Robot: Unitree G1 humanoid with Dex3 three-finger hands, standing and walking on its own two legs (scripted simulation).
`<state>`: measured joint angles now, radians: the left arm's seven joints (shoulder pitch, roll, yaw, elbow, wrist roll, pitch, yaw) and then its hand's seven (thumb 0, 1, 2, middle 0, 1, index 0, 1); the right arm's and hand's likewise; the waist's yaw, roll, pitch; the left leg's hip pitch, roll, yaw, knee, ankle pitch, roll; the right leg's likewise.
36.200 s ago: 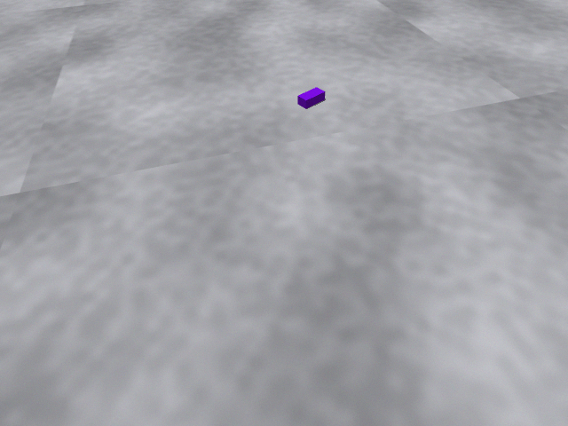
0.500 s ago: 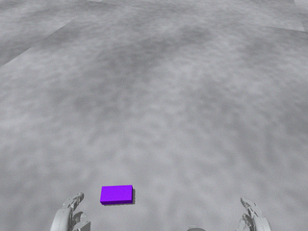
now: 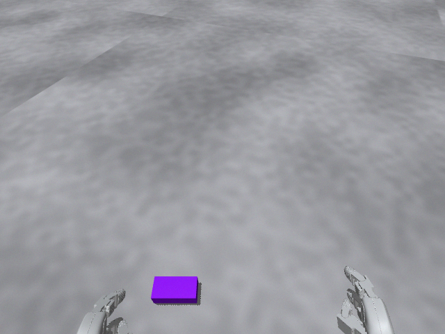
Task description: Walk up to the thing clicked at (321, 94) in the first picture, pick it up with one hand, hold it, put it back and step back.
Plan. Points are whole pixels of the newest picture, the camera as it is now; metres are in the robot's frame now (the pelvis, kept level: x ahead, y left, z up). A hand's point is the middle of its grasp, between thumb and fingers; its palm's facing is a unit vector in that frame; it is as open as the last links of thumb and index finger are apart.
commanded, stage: home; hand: left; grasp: from above
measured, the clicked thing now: (175, 289) +0.45 +0.21 -0.68
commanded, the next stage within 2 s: stand in 1.58 s
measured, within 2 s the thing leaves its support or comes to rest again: neither
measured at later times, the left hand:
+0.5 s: hand out of the picture +0.16 +0.18 -0.05, palm faces +0.04 -0.98 -0.19, open 7.4 cm
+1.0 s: hand out of the picture +0.16 +0.18 -0.05, palm faces +0.04 -0.98 -0.19, open 7.4 cm
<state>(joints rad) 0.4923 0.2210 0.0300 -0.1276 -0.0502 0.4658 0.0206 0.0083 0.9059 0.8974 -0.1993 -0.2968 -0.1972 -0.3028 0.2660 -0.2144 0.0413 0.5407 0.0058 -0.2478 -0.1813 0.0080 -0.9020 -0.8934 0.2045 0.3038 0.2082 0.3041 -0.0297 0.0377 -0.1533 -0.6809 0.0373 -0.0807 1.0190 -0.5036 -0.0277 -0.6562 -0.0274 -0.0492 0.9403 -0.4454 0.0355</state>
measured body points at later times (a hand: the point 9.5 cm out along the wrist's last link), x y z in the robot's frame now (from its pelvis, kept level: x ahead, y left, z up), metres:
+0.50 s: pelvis -0.01 +0.00 +0.00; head +0.01 +0.01 +0.45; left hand +0.15 +0.23 -0.03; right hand +0.15 -0.25 -0.06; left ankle +0.00 +0.13 -0.68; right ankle +0.01 -0.15 -0.68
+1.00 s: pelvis +0.00 +0.00 +0.00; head +0.01 +0.01 +0.45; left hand +0.15 +0.23 -0.03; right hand +0.15 -0.24 -0.06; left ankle +0.00 +0.13 -0.68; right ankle +0.01 -0.15 -0.68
